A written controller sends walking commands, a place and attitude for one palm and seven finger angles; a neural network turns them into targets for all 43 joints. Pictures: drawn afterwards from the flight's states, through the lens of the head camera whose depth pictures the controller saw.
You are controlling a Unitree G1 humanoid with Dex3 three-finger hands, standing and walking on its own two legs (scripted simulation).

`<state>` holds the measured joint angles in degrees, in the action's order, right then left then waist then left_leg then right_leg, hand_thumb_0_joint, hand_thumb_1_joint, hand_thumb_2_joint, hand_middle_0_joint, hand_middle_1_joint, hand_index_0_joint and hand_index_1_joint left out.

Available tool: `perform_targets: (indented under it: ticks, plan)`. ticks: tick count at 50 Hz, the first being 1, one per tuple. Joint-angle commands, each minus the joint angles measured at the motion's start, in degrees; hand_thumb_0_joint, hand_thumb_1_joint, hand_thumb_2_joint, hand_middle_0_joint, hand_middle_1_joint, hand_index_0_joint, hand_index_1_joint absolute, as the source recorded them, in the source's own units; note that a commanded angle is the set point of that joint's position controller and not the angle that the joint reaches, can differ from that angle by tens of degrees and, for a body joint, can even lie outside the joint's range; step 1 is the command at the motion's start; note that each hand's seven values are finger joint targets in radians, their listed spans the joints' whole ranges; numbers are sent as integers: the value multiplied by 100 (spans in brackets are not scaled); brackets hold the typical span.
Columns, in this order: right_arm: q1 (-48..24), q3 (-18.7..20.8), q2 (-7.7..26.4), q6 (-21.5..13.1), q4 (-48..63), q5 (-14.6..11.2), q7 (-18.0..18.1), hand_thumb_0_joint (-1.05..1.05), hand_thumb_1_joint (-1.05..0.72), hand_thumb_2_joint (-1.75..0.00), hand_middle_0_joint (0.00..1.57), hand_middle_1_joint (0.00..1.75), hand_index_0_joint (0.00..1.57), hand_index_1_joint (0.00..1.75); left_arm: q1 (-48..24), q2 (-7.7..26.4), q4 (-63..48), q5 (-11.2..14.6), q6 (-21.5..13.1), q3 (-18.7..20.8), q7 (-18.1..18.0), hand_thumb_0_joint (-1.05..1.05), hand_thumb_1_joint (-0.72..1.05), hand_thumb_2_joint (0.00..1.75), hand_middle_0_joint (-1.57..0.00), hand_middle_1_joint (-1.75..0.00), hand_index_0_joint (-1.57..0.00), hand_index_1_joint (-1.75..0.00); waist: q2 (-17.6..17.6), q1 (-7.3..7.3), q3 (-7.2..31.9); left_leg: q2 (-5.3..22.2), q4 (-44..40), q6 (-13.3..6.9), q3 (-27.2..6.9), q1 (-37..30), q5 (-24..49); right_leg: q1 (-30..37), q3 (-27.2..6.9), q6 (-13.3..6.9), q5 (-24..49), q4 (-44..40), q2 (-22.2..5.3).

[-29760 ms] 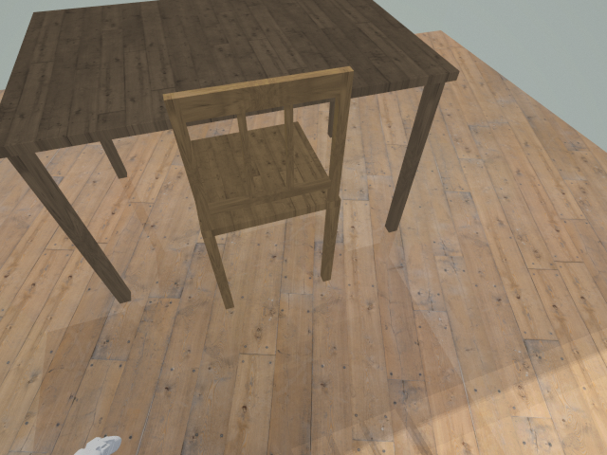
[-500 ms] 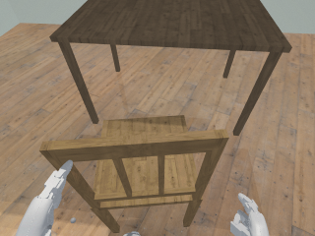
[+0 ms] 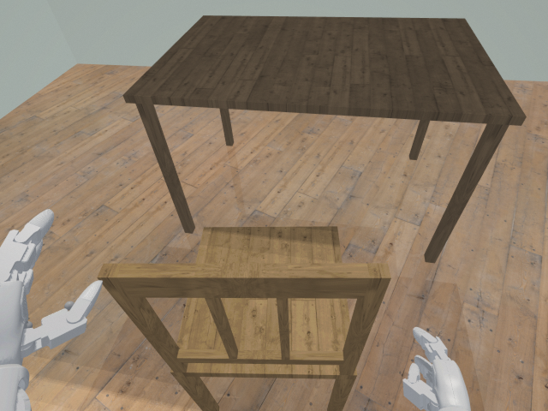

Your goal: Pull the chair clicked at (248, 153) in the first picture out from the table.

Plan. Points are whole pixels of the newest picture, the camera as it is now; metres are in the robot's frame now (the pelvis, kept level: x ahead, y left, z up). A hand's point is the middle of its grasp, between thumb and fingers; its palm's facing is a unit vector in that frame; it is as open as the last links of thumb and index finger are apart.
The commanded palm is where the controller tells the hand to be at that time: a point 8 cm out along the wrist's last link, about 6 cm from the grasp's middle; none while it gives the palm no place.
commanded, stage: draw the hand back to the body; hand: left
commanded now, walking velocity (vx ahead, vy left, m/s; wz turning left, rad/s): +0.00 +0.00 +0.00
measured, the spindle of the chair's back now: (223, 327) +0.27 +0.14 -0.10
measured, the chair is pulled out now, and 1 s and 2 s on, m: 0.55 0.55 0.55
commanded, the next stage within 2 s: step back with the hand held close in 0.48 s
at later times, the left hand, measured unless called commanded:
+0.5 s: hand (72, 271) +0.21 +0.27 +0.16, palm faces +0.42 -0.78 -0.45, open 7.5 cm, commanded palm +0.16 +0.31 +0.18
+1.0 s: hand (53, 303) +0.17 +0.27 +0.16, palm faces +0.30 -0.78 -0.55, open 7.4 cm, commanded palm +0.12 +0.31 +0.18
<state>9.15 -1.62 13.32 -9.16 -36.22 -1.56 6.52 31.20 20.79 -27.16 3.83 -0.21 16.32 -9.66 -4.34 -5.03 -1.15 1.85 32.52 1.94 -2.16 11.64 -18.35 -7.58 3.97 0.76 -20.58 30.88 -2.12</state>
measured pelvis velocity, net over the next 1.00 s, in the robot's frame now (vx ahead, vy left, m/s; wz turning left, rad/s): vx -0.03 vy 0.02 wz -0.05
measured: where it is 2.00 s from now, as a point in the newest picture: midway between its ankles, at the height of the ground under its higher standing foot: outside the picture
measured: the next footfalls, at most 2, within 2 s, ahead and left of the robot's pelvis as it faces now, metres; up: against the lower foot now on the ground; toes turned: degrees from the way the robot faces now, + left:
right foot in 1.94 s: -0.15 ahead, -0.14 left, +0.00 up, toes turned -5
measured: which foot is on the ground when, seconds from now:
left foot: down 0.00-1.00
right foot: down 0.00-1.00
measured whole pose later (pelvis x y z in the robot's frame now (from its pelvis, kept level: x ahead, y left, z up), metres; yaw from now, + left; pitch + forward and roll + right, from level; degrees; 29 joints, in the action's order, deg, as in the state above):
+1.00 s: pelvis -0.03 +0.02 +0.00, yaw -3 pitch +1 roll +0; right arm 7.9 1.4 12.3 -0.9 -34.2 -1.8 5.3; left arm 34.9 24.7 -31.0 4.0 -6.0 23.2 -7.1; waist -2.0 -1.3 -4.3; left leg 1.2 29.5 0.3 1.2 16.8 -13.4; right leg -14.7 0.6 2.3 -15.3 29.3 -2.9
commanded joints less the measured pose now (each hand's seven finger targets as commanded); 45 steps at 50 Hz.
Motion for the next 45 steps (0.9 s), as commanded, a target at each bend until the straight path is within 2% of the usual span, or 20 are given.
perform_targets:
  ticks: [1,2,3,4,5,8,13,17,29,30,31,32,33,34,36,37,41,42,43,45]
  plan:
    - [-750,319,544,-76,859,7,-60,0,-90,-90,20,30,20,30,-385,802,-671,-11,-437,823,1,0,75,83,-18,-27,-18,-27,492,149,339,100,-520,-284,165,-503,1667,-75,-63,-141,2241,-628,-112]
    - [-801,326,545,-17,838,-5,-82,0,-90,-90,20,30,20,30,-395,846,-526,6,-422,928,27,0,79,85,-19,-28,-19,-28,315,129,278,87,-548,-267,174,-453,1676,-21,-79,-160,2271,-652,-101]
    - [-760,303,529,27,868,3,-108,0,-90,-90,20,30,20,30,-522,881,-659,9,-477,951,45,0,83,87,-19,-29,-19,-29,270,128,349,79,-583,-276,185,-499,1787,57,-72,-154,2394,-653,-122]
    - [-793,327,531,70,864,4,-113,0,-90,-90,20,30,20,30,-606,1023,-644,24,-508,1108,45,0,86,88,-19,-29,-19,-29,426,124,349,90,-590,-286,193,-519,1846,91,-66,-144,2508,-667,-118]
    - [-810,327,552,97,887,7,-123,0,-90,-90,20,30,20,30,-758,1117,-756,32,-540,1189,58,0,90,90,-20,-30,-20,-30,267,109,434,91,-613,-283,212,-570,1892,151,-96,-146,2555,-693,-129]
    - [-837,336,498,150,901,2,-159,0,-90,-90,20,30,20,30,-529,904,-629,44,-533,1041,123,0,90,90,-20,-30,-20,-30,308,112,375,110,-642,-285,237,-601,2048,190,-71,-139,2704,-733,-120]
    - [-812,361,524,153,940,7,-166,0,-90,-90,20,30,20,30,-644,1134,-1156,11,-588,1159,103,0,90,90,-20,-30,-20,-30,-28,103,666,105,-679,-278,269,-777,2206,326,-95,-149,2813,-768,-121]
    - [-810,400,534,151,860,4,-151,0,-90,-90,20,30,20,30,-558,1188,-1057,2,-552,1260,67,0,90,90,-20,-30,-20,-30,103,133,716,112,-650,-275,309,-820,2296,383,-93,-139,2985,-795,-111]
    - [-804,404,564,137,848,-1,-144,0,-90,-90,20,30,20,30,-562,1047,-946,-14,-566,1129,57,0,90,90,-20,-30,-20,-30,133,124,493,151,-818,-257,217,-721,1923,200,-43,-165,2280,-856,-92]
    - [-805,379,588,111,888,4,-162,0,-90,-90,20,30,20,30,-768,898,-1145,-27,-595,877,85,0,90,90,-20,-30,-20,-30,89,167,530,142,-805,-269,226,-777,1940,169,-66,-160,2297,-857,-104]
    - [-631,414,691,236,1004,-33,-157,0,-90,-90,20,30,20,30,-1674,1996,-1715,75,-869,1925,93,0,90,90,-20,-30,-20,-30,72,317,-21,285,-597,-394,166,-406,1802,-350,-623,-149,2840,-1132,-357]
    - [-530,401,627,289,897,-31,-147,0,-90,-90,20,30,20,30,-1768,2064,-1513,15,-954,1981,127,0,90,90,-20,-30,-20,-30,42,356,59,267,-582,-363,94,-319,1646,-232,-659,-209,2994,-1094,-460]
    - [-615,429,608,298,894,-18,-150,0,-90,-90,20,30,20,30,-1160,1528,-1045,28,-944,1702,168,0,90,90,-20,-30,-20,-30,166,376,122,280,-583,-349,91,-360,1747,-189,-652,-203,3062,-1029,-471]
    - [-630,437,634,338,933,-5,-182,0,-90,-90,20,30,20,30,-704,1190,-821,25,-922,1455,216,0,90,90,-20,-30,-20,-30,131,376,281,305,-612,-350,69,-415,1937,-121,-617,-174,3011,-953,-454]
    - [-658,471,658,471,1010,12,-224,0,-90,-90,20,30,20,30,-89,978,-756,14,-902,1318,252,0,90,90,-20,-30,-20,-30,80,358,609,408,-630,-378,10,-485,2552,12,-491,-122,2973,-792,-411]
    - [-706,499,645,509,1012,-10,-226,0,-90,-90,20,30,20,30,111,947,-740,25,-881,1306,248,0,90,90,-20,-30,-20,-30,-31,361,742,458,-676,-399,26,-576,2712,12,-450,-86,2876,-739,-389]
    - [-746,536,593,667,1153,-7,-189,0,-90,-90,20,30,20,30,321,1133,-1114,-7,-873,1445,204,0,90,90,-20,-30,-20,-30,355,361,1025,583,-580,-393,-57,-466,2999,-55,-384,-51,2743,-554,-383]
    - [-771,556,592,660,1129,-22,-162,0,-90,-90,20,30,20,30,289,1335,-1233,-15,-881,1606,159,0,90,90,-20,-30,-20,-30,287,368,1087,612,-635,-420,-73,-471,2925,-77,-380,-39,2586,-499,-376]
    - [-733,534,569,651,1169,-21,-145,0,-90,-90,20,30,20,30,334,1252,-1331,2,-913,1547,146,0,90,90,-20,-30,-20,-30,198,364,1119,631,-620,-415,-79,-434,2907,-119,-354,-40,2429,-434,-366]
    - [-734,533,559,596,1184,-17,-104,0,-90,-90,20,30,20,30,297,1395,-1610,5,-966,1640,101,0,90,90,-20,-30,-20,-30,64,352,1129,700,-632,-440,-179,-332,2964,-233,-334,-24,2169,-317,-337]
